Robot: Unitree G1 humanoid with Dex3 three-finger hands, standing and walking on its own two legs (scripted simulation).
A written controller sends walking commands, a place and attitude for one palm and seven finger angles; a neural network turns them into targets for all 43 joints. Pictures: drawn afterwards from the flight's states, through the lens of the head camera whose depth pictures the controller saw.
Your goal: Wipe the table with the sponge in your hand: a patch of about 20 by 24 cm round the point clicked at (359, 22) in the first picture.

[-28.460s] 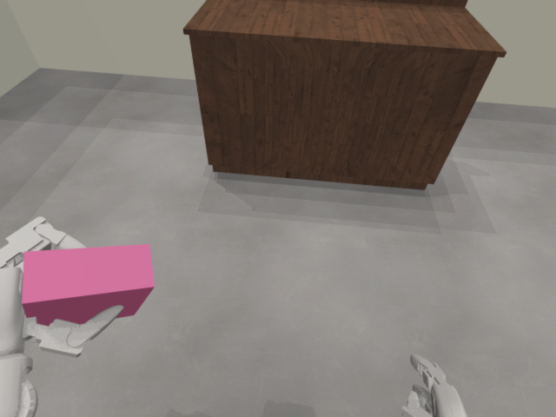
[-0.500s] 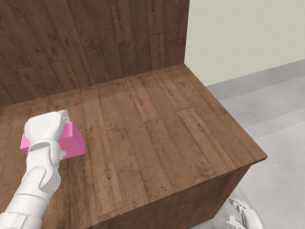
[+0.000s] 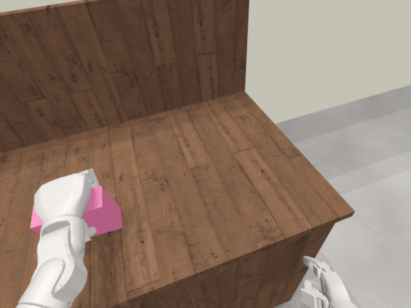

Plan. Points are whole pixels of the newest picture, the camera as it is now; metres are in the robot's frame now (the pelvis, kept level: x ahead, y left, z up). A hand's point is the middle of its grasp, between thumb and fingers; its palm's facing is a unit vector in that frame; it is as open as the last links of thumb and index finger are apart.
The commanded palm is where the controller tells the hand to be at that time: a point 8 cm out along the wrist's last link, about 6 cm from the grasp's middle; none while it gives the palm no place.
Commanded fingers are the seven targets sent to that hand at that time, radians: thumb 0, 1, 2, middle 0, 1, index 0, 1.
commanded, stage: wipe back along the middle lane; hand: left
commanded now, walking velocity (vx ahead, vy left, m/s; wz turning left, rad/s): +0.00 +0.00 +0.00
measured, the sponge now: (85, 220) +0.26 +0.29 +0.04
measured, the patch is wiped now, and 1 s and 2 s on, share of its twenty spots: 0.55 0.75 0.80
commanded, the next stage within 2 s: slide across to the third lane in 0.24 s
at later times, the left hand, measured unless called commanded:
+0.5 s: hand (85, 225) +0.23 +0.26 +0.08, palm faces +0.08 -0.06 -1.00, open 9.2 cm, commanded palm +0.19 +0.23 +0.11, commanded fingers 0.00 0.10 1.30 -1.20 -1.60 -1.20 -1.60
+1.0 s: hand (98, 219) +0.24 +0.24 +0.08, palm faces +0.03 -0.04 -1.00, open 9.2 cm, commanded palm +0.22 +0.19 +0.12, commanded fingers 0.00 0.10 1.30 -1.20 -1.60 -1.20 -1.60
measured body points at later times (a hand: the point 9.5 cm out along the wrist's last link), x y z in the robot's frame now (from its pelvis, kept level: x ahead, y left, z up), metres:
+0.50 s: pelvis -0.02 -0.02 +0.00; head -0.04 -0.06 +0.45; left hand +0.22 +0.26 +0.13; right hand +0.21 -0.24 -0.08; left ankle -0.02 +0.08 -0.74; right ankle -0.03 -0.11 -0.74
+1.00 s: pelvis -0.04 -0.03 +0.00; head -0.05 -0.07 +0.45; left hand +0.24 +0.23 +0.14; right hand +0.21 -0.22 -0.09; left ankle -0.02 +0.08 -0.74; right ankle -0.03 -0.11 -0.74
